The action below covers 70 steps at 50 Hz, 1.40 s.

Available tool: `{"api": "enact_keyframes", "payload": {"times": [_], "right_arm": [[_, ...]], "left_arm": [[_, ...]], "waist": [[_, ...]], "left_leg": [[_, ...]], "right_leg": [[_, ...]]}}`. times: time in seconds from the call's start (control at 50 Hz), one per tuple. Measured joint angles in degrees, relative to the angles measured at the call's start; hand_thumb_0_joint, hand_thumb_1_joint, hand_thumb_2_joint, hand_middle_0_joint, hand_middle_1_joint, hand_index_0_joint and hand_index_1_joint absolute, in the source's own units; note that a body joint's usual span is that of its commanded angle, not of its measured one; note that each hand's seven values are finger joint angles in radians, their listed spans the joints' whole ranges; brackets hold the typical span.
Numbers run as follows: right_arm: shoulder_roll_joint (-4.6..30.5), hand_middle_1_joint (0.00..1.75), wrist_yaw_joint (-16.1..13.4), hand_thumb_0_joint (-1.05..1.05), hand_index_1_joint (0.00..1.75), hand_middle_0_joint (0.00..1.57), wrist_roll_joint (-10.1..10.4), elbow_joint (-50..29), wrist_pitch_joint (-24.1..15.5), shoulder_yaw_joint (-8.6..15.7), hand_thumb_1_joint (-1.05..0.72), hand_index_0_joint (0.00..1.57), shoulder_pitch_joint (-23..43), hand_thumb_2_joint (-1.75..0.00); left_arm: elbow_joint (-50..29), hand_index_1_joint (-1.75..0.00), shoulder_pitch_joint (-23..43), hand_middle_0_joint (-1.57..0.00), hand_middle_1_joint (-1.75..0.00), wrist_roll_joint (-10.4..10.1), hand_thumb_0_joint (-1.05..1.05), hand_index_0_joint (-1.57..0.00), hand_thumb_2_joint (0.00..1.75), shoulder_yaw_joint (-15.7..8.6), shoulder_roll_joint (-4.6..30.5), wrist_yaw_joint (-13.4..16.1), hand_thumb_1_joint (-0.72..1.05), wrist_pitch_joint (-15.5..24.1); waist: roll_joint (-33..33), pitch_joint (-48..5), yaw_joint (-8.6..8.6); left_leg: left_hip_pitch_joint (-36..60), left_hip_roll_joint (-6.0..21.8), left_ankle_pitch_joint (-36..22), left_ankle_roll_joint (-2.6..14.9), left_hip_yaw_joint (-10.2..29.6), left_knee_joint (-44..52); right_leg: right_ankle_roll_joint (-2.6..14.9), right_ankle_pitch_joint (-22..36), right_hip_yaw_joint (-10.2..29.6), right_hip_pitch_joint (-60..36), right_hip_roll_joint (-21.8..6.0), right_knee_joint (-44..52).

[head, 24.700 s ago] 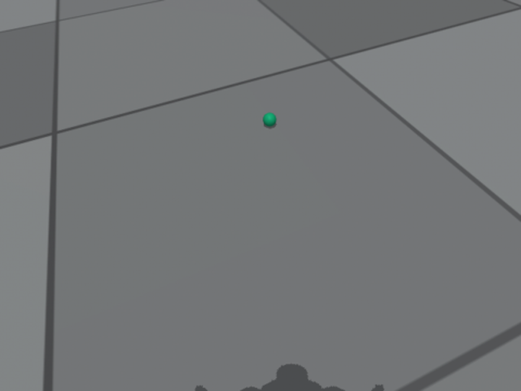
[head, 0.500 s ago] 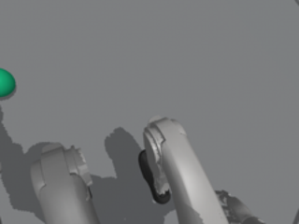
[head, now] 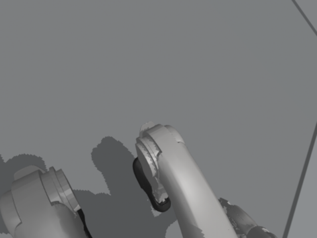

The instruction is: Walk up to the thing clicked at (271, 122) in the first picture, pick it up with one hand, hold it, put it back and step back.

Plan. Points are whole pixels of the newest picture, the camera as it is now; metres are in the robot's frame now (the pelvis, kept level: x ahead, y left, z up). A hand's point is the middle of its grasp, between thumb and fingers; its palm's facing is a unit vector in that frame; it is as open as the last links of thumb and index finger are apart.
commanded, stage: rest palm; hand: left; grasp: from above
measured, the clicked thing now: out of the picture +0.50 +0.34 -0.27
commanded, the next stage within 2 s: close in 1.08 s
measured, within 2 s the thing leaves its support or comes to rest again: neither
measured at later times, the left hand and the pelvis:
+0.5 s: hand out of the picture +0.47 +0.33 -0.24, palm faces -0.44 -0.16 -0.88, open 13.5 cm; pelvis +0.00 +0.00 +0.00, yaw -1 degrees
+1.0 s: hand out of the picture +0.48 +0.32 -0.25, palm faces -0.44 -0.15 -0.89, open 12.9 cm; pelvis +0.00 +0.00 +0.00, yaw -2 degrees
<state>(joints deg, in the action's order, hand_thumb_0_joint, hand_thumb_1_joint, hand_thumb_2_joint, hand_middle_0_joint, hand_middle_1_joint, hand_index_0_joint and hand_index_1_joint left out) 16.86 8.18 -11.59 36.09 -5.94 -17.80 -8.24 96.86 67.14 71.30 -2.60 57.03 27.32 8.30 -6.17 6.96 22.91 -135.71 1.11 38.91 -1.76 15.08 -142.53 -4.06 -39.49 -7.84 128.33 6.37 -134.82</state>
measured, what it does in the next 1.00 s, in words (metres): stands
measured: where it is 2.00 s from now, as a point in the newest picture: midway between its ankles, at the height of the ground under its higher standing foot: (120, 212)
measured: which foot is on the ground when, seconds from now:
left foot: down 0.00-1.00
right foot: down 0.00-1.00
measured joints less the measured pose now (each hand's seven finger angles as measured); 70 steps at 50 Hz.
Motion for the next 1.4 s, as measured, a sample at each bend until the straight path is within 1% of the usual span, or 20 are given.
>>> {"api": "enact_keyframes", "payload": {"times": [0.12,0.22,0.42,0.5,0.6,0.7,0.86,1.08,1.16,1.22,1.4], "right_arm": [[0.3,0.30,0.3,0.00,0.30,0.20,-0.3,0.0,-0.9,-0.9,-0.91,0.20,-0.4,-0.90],[0.5,0.30,0.8,0.00,0.30,0.20,-0.5,0.2,-1.0,-1.2,-0.91,0.20,0.0,-0.90],[1.3,0.30,1.5,0.00,0.30,0.20,-0.7,-0.5,-2.0,-0.8,-0.91,0.20,2.1,-0.90],[1.5,0.30,1.7,0.00,0.30,0.20,-0.8,-0.8,-2.4,-1.1,-0.91,0.20,2.6,-0.90],[1.5,0.30,1.8,0.00,0.30,0.20,-1.2,-0.9,-2.8,-1.5,-0.91,0.20,2.9,-0.90],[1.5,0.30,1.8,0.00,0.30,0.20,-1.5,-0.9,-3.3,-2.0,-0.91,0.20,2.7,-0.90],[1.7,0.30,2.1,0.00,0.30,0.20,-2.0,-1.0,-3.7,-3.0,-0.91,0.20,2.4,-0.90],[2.4,0.30,2.4,0.00,0.30,0.20,-2.1,-1.3,-4.5,-3.7,-0.91,0.20,2.3,-0.90],[2.4,0.30,2.6,0.00,0.30,0.20,-2.2,-1.4,-4.5,-3.7,-0.92,0.20,2.2,-0.90],[2.4,0.30,2.7,0.00,0.30,0.20,-2.2,-1.5,-4.4,-3.8,-0.92,0.20,2.5,-0.90],[2.5,0.30,2.7,0.00,0.30,0.20,-1.9,-1.8,-4.6,-3.5,-0.91,0.20,3.4,-0.90]], "left_arm": [[-1.8,-1.07,-1.0,-0.11,-1.08,-0.7,0.00,-0.12,1.01,-0.8,1.0,-0.7,-0.46,0.7],[-2.9,-1.06,-2.2,-0.11,-1.07,-1.0,0.00,-0.12,1.01,-0.9,1.1,-0.2,-0.47,1.1],[-1.2,-1.06,-2.1,-0.11,-1.06,-1.0,0.00,-0.11,1.02,0.4,1.2,0.6,-0.48,1.3],[-0.7,-1.07,-1.7,-0.11,-1.07,-0.6,0.00,-0.12,1.03,0.8,1.6,1.0,-0.47,1.7],[0.4,-1.09,-1.3,-0.12,-1.09,-0.3,0.00,-0.13,1.03,1.2,2.1,2.0,-0.44,2.0],[0.7,-1.10,-1.1,-0.12,-1.11,0.1,0.00,-0.14,1.02,0.9,2.4,3.0,-0.43,2.0],[2.2,-1.11,-0.6,-0.12,-1.13,-0.2,0.00,-0.14,1.02,0.7,3.3,4.3,-0.41,1.5],[1.6,-1.13,-0.7,-0.14,-1.15,-1.3,0.00,-0.16,1.02,0.2,4.1,4.5,-0.38,1.2],[1.1,-1.13,-0.8,-0.14,-1.15,-1.3,0.00,-0.16,1.03,0.2,4.0,4.4,-0.38,1.1],[0.8,-1.14,-1.1,-0.15,-1.16,-1.3,0.00,-0.17,1.03,0.2,4.0,4.3,-0.36,0.9],[0.5,-1.09,-0.9,-0.15,-1.14,-2.3,0.00,-0.19,0.91,0.4,4.3,3.7,-0.33,0.5]], "waist": [[-0.7,1.2,0.13],[-1.2,1.0,-0.14],[-1.6,1.0,-0.59],[-2.0,1.3,-0.65],[-2.5,1.9,-0.45],[-2.8,2.4,-0.29],[-3.2,2.9,0.64],[-3.6,4.2,1.17],[-3.6,4.1,1.03],[-3.5,4.1,0.91],[-3.4,3.9,0.44]], "left_leg": [[0.5,0.2,0.8,-0.31,0.6,-0.5],[1.0,0.2,1.5,-0.54,1.2,-0.7],[1.4,0.1,1.5,-0.19,1.6,-1.0],[1.3,0.1,1.3,-0.08,1.6,-1.2],[1.4,0.0,1.2,0.04,1.8,-1.4],[1.4,0.1,1.1,0.05,1.9,-1.3],[1.5,0.2,1.2,-0.08,2.4,-1.4],[1.8,0.6,1.6,0.05,2.5,-1.4],[1.8,0.6,1.7,-0.15,2.7,-1.4],[2.0,0.6,1.8,-0.15,2.8,-1.3],[2.2,0.8,1.8,0.02,2.7,-1.1]], "right_leg": [[0.08,-0.4,-0.4,-0.4,0.2,-0.2],[0.03,-0.8,-0.9,-0.9,0.3,-0.1],[0.22,-0.8,-1.3,-1.8,0.3,0.2],[0.32,-0.6,-1.4,-1.9,0.3,0.1],[0.04,-0.5,-1.5,-2.1,0.3,0.1],[0.26,-0.3,-1.6,-2.1,0.4,0.3],[0.15,-0.1,-2.0,-2.2,0.5,0.5],[-0.30,0.0,-2.1,-2.4,0.8,0.8],[0.07,-0.1,-2.3,-2.3,0.7,0.9],[-0.14,-0.2,-2.3,-2.5,0.8,1.0],[-0.25,-0.1,-2.3,-2.7,0.8,1.3]]}}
